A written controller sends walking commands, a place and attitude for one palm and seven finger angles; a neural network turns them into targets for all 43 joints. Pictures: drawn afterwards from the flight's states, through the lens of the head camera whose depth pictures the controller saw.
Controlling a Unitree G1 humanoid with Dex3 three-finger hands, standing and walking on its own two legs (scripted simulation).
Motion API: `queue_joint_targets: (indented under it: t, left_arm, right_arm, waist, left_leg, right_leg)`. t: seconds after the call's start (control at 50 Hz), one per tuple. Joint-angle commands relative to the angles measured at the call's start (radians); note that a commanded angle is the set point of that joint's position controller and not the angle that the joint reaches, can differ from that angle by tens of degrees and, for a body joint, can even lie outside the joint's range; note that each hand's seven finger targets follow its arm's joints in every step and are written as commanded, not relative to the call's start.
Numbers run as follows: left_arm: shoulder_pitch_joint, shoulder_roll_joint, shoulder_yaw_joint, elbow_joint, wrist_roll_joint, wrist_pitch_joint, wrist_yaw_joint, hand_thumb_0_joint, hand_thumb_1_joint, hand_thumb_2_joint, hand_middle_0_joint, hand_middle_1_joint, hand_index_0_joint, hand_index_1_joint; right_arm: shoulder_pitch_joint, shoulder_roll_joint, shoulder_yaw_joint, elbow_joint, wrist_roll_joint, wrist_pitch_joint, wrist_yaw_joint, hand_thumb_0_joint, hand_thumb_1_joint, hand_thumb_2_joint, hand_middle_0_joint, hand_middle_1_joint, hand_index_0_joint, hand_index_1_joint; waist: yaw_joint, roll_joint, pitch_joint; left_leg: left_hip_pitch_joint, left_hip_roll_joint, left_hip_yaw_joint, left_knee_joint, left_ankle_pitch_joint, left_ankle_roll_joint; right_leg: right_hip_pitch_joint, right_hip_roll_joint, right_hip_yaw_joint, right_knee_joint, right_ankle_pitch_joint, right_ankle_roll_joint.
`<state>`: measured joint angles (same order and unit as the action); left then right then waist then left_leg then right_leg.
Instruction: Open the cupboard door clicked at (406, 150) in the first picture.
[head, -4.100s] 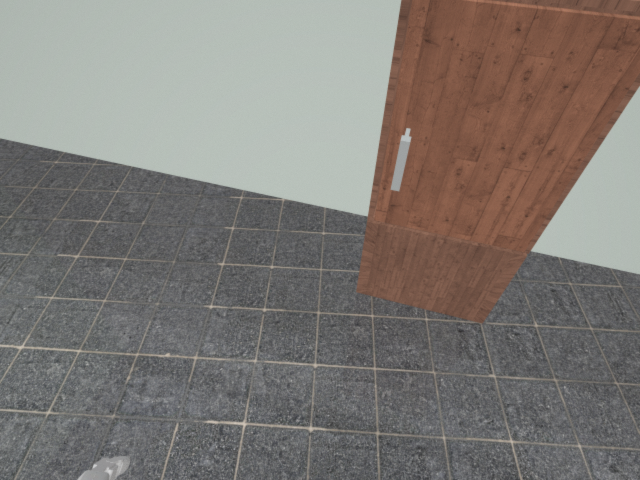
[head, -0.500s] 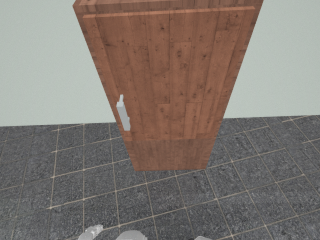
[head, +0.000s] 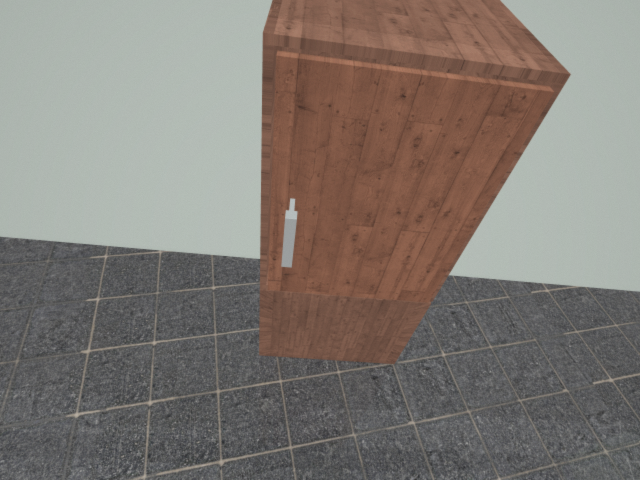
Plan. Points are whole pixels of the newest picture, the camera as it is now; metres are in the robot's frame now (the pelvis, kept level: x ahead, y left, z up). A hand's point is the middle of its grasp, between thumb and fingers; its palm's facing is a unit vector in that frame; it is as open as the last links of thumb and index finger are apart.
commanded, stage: come to a stop and stand still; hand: left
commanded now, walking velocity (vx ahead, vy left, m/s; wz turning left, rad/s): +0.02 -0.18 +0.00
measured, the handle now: (289, 233) +0.59 +0.09 -0.11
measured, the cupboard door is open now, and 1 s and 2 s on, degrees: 0 0 0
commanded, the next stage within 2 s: look again from close up in 0.74 s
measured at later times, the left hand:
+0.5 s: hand out of the picture +0.09 +0.11 -0.18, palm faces +0.01 -0.98 -0.22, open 7.2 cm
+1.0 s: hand out of the picture -0.02 +0.10 -0.19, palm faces +0.02 -0.99 -0.17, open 7.4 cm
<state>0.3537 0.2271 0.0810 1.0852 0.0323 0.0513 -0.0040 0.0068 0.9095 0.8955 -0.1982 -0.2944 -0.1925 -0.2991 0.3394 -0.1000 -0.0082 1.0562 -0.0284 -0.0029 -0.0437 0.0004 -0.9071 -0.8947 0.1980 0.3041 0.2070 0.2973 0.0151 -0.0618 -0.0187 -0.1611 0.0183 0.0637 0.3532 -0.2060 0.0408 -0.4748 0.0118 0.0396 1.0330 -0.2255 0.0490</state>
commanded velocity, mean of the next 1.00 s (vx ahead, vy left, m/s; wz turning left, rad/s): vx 0.00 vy -0.01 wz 0.00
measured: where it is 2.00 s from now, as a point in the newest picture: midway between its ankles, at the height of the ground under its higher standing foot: outside the picture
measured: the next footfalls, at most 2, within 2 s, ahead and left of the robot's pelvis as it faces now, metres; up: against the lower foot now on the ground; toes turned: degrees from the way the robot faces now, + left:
right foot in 0.34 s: +0.02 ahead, -0.17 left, +0.00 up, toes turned -5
left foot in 1.98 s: +0.11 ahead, +0.01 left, +0.00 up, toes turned +10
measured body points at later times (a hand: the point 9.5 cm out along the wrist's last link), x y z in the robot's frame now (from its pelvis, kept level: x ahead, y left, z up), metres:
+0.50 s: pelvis +0.02 -0.07 -0.01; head +0.03 -0.08 +0.44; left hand +0.09 +0.16 -0.16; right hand -0.04 -0.27 -0.18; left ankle -0.01 +0.08 -0.75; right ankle -0.02 -0.17 -0.75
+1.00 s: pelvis +0.00 -0.05 -0.02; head +0.03 -0.05 +0.43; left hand -0.02 +0.16 -0.18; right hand +0.05 -0.29 -0.17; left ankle +0.00 +0.06 -0.75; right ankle -0.02 -0.17 -0.75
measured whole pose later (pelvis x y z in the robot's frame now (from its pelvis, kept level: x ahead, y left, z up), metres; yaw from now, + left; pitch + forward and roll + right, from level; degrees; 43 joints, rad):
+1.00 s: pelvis +0.00 -0.05 -0.02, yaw -1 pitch -1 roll -2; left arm 0.33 0.11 -0.01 1.11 0.02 -0.03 0.05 0.01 0.91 0.89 -0.20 -0.30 -0.20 -0.30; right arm 0.20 -0.18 -0.02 1.04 -0.01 -0.01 -0.03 0.00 -0.92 -0.90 0.19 0.30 0.20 0.30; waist 0.01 0.04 0.07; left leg -0.24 0.06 0.05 0.57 -0.29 0.00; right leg -0.17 0.01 -0.07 0.50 -0.30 0.00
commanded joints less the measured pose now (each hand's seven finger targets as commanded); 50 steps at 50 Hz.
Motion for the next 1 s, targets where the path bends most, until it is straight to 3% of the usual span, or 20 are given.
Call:
queue_joint_targets:
  t: [0.0,0.14,0.22,0.28,0.3,0.32,0.34,0.36,0.4,0.46,0.54,0.8,0.82,0.84,0.86,0.88,0.9,0.92,0.96,0.98]
  left_arm:
    - [-0.018,0.037,0.006,-0.055,0.0,-0.007,0.001,0.0,0.9,0.9,-0.2,-0.3,-0.2,-0.3]
    - [-0.083,-0.023,-0.018,-0.057,-0.009,-0.001,-0.001,0.0,0.9,0.9,-0.2,-0.3,-0.2,-0.3]
    - [-0.083,-0.059,-0.032,-0.042,-0.02,-0.018,0.008,0.0,0.9,0.9,-0.2,-0.3,-0.2,-0.3]
    - [-0.032,-0.047,-0.033,-0.007,-0.021,-0.036,0.019,0.0,0.9,0.9,-0.2,-0.3,-0.2,-0.3]
    - [-0.007,-0.025,-0.031,0.006,-0.021,-0.047,0.026,0.0,0.9,0.9,-0.2,-0.3,-0.2,-0.3]
    - [-0.007,0.014,-0.031,0.017,-0.021,-0.059,0.035,0.0,0.9,0.9,-0.2,-0.3,-0.2,-0.3]
    - [-0.02,0.052,-0.032,0.023,-0.022,-0.067,0.038,0.0,0.9,0.9,-0.2,-0.3,-0.2,-0.3]
    - [-0.042,0.062,-0.033,0.013,-0.021,-0.064,0.036,0.0,0.9,0.9,-0.2,-0.3,-0.2,-0.3]
    - [-0.056,0.038,-0.036,0.017,-0.02,-0.072,0.039,0.0,0.9,0.9,-0.2,-0.3,-0.2,-0.3]
    - [-0.063,0.003,-0.05,0.019,-0.028,-0.077,0.044,0.0,0.9,0.9,-0.2,-0.3,-0.2,-0.3]
    - [-0.058,0.004,-0.044,0.013,-0.031,-0.073,0.048,0.0,0.9,0.9,-0.2,-0.3,-0.2,-0.3]
    - [-0.043,0.021,-0.053,0.027,-0.025,-0.067,0.043,0.0,0.9,0.9,-0.2,-0.3,-0.2,-0.3]
    - [0.087,0.066,-0.045,0.059,-0.009,-0.099,0.088,0.0,0.9,0.9,-0.2,-0.3,-0.2,-0.3]
    - [0.075,0.096,-0.041,0.014,-0.006,-0.114,0.083,0.0,0.9,0.9,-0.2,-0.3,-0.2,-0.3]
    - [0.053,0.072,-0.051,0.0,-0.007,-0.116,0.075,0.0,0.9,0.9,-0.2,-0.3,-0.2,-0.3]
    - [0.021,0.075,-0.049,-0.005,-0.005,-0.115,0.07,0.0,0.9,0.9,-0.2,-0.3,-0.2,-0.3]
    - [0.004,0.071,-0.052,-0.025,-0.003,-0.112,0.066,0.0,0.9,0.9,-0.2,-0.3,-0.2,-0.3]
    - [-0.012,0.06,-0.055,-0.037,-0.008,-0.106,0.064,0.0,0.9,0.9,-0.2,-0.3,-0.2,-0.3]
    - [-0.003,0.008,-0.064,-0.041,-0.019,-0.086,0.06,0.0,0.9,0.9,-0.2,-0.3,-0.2,-0.3]
    - [0.0,-0.004,-0.063,-0.043,-0.015,-0.075,0.059,0.0,0.9,0.9,-0.2,-0.3,-0.2,-0.3]
  right_arm:
    - [0.106,-0.185,-0.05,-0.007,0.005,-0.028,-0.034,0.0,-0.9,-0.9,0.2,0.3,0.2,0.3]
    - [0.143,-0.169,-0.052,0.053,-0.003,-0.02,-0.034,0.0,-0.9,-0.9,0.2,0.3,0.2,0.3]
    - [0.102,-0.166,-0.054,0.068,-0.004,-0.013,-0.021,0.0,-0.9,-0.9,0.2,0.3,0.2,0.3]
    - [0.095,-0.149,-0.052,0.083,0.007,-0.013,-0.013,0.0,-0.9,-0.9,0.2,0.3,0.2,0.3]
    - [0.1,-0.118,-0.047,0.087,0.011,-0.015,-0.008,0.0,-0.9,-0.9,0.2,0.3,0.2,0.3]
    - [0.11,-0.07,-0.035,0.083,0.019,-0.014,-0.004,0.0,-0.9,-0.9,0.2,0.3,0.2,0.3]
    - [0.097,-0.031,-0.02,0.076,0.018,-0.011,0.002,0.0,-0.9,-0.9,0.2,0.3,0.2,0.3]
    - [0.088,-0.034,-0.021,0.071,0.013,-0.005,0.006,0.0,-0.9,-0.9,0.2,0.3,0.2,0.3]
    - [0.07,-0.043,-0.019,0.073,0.004,0.004,0.005,0.0,-0.9,-0.9,0.2,0.3,0.2,0.3]
    - [0.096,-0.065,-0.02,0.097,0.012,-0.002,-0.001,0.0,-0.9,-0.9,0.2,0.3,0.2,0.3]
    - [0.06,-0.082,-0.02,0.105,0.012,-0.007,-0.005,0.0,-0.9,-0.9,0.2,0.3,0.2,0.3]
    - [-0.04,-0.129,-0.018,0.075,0.017,0.003,-0.006,0.0,-0.9,-0.9,0.2,0.3,0.2,0.3]
    - [-0.15,-0.166,-0.024,-0.009,0.026,-0.015,0.009,0.0,-0.9,-0.9,0.2,0.3,0.2,0.3]
    - [-0.109,-0.103,-0.017,-0.055,0.025,-0.008,0.017,0.0,-0.9,-0.9,0.2,0.3,0.2,0.3]
    - [-0.111,-0.112,-0.021,-0.055,0.023,-0.009,0.016,0.0,-0.9,-0.9,0.2,0.3,0.2,0.3]
    - [-0.1,-0.088,-0.016,-0.053,0.024,-0.009,0.022,0.0,-0.9,-0.9,0.2,0.3,0.2,0.3]
    - [-0.061,-0.09,-0.016,-0.054,0.024,-0.011,0.025,0.0,-0.9,-0.9,0.2,0.3,0.2,0.3]
    - [-0.032,-0.095,-0.015,-0.048,0.024,-0.015,0.025,0.0,-0.9,-0.9,0.2,0.3,0.2,0.3]
    - [-0.01,-0.155,-0.02,-0.045,0.016,-0.028,0.02,0.0,-0.9,-0.9,0.2,0.3,0.2,0.3]
    - [-0.008,-0.169,-0.021,-0.05,0.01,-0.03,0.017,0.0,-0.9,-0.9,0.2,0.3,0.2,0.3]
  waist:
    - [-0.046,0.172,0.063]
    - [-0.069,0.222,0.062]
    - [-0.052,0.257,0.059]
    - [-0.015,0.201,0.032]
    - [-0.004,0.145,0.013]
    - [-0.015,0.042,0.003]
    - [-0.019,-0.06,0.028]
    - [-0.024,-0.052,0.053]
    - [-0.021,-0.154,0.088]
    - [-0.034,-0.101,0.064]
    - [-0.024,0.041,0.06]
    - [-0.024,0.048,0.059]
    - [0.036,-0.056,0.1]
    - [-0.01,-0.067,0.026]
    - [-0.015,0.023,0.011]
    - [-0.019,0.054,-0.008]
    - [-0.038,0.032,-0.045]
    - [-0.051,0.004,-0.056]
    - [-0.039,0.103,-0.027]
    - [-0.027,0.133,0.019]
  left_leg:
    - [0.139,0.284,-0.252,-0.154,0.122,0.017]
    - [0.113,0.29,-0.231,-0.116,0.234,0.116]
    - [0.011,0.25,-0.205,-0.087,0.199,0.102]
    - [-0.072,0.192,-0.165,-0.005,0.164,0.044]
    - [-0.114,0.157,-0.124,0.043,0.11,0.005]
    - [-0.191,0.111,-0.065,0.095,-0.019,-0.036]
    - [-0.209,0.058,-0.02,0.121,-0.143,-0.06]
    - [-0.161,0.054,-0.017,0.141,-0.166,-0.058]
    - [-0.157,0.059,-0.01,0.164,-0.126,-0.06]
    - [-0.096,0.078,-0.024,0.093,0.037,-0.064]
    - [-0.007,0.098,-0.023,0.073,0.271,-0.064]
    - [0.071,0.106,-0.027,0.036,0.206,-0.058]
    - [-0.107,0.079,0.028,0.328,0.075,-0.073]
    - [-0.186,0.042,-0.043,0.368,-0.191,-0.041]
    - [-0.183,0.047,-0.041,0.365,-0.2,-0.034]
    - [-0.144,0.054,-0.018,0.32,-0.194,-0.041]
    - [-0.099,0.031,-0.011,0.241,-0.143,-0.045]
    - [-0.036,0.028,-0.02,0.153,-0.047,-0.045]
    - [-0.001,0.113,-0.101,0.102,0.139,-0.013]
    - [-0.067,0.15,-0.136,0.068,0.114,0.015]
  right_leg:
    - [-0.15,-0.03,0.032,-0.009,-0.043,0.006]
    - [-0.024,-0.061,-0.036,-0.198,-0.165,-0.006]
    - [0.143,-0.041,-0.088,-0.395,-0.172,-0.02]
    - [0.329,-0.037,-0.11,-0.641,0.057,-0.025]
    - [0.412,-0.084,-0.061,-0.702,0.12,-0.034]
    - [0.477,-0.2,0.051,-0.721,0.133,-0.067]
    - [0.421,-0.281,0.112,-0.748,0.152,-0.112]
    - [0.332,-0.299,0.109,-0.769,0.086,-0.136]
    - [0.322,-0.237,0.082,-0.753,0.269,-0.142]
    - [0.377,-0.194,0.0,-0.66,0.534,-0.119]
    - [0.362,-0.141,-0.04,-0.634,0.529,-0.076]
    - [0.33,-0.132,-0.026,-0.697,0.352,-0.071]
    - [0.34,-0.213,0.092,-0.683,0.919,0.013]
    - [0.446,-0.265,0.098,-0.622,1.054,-0.034]
    - [0.444,-0.256,0.074,-0.619,0.99,-0.1]
    - [0.418,-0.247,0.037,-0.616,0.849,-0.145]
    - [0.41,-0.214,0.016,-0.598,0.706,-0.152]
    - [0.373,-0.187,0.004,-0.575,0.537,-0.139]
    - [0.271,-0.104,-0.029,-0.552,0.145,-0.088]
    - [0.264,-0.076,-0.058,-0.559,-0.022,-0.079]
